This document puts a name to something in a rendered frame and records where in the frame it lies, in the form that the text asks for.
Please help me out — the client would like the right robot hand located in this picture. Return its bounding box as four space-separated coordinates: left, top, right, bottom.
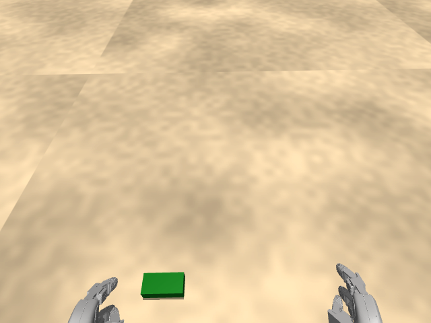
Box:
328 263 383 323

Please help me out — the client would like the carton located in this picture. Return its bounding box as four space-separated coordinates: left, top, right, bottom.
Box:
141 272 185 298

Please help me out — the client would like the left robot hand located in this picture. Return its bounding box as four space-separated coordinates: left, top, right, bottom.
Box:
68 277 124 323

